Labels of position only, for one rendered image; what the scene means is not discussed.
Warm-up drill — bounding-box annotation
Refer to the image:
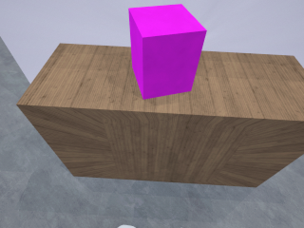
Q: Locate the pedestal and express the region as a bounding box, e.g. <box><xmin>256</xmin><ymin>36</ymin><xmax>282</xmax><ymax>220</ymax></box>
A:
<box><xmin>16</xmin><ymin>43</ymin><xmax>304</xmax><ymax>188</ymax></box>

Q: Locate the carton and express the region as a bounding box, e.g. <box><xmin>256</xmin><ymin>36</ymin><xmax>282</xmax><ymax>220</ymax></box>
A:
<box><xmin>128</xmin><ymin>4</ymin><xmax>207</xmax><ymax>100</ymax></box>

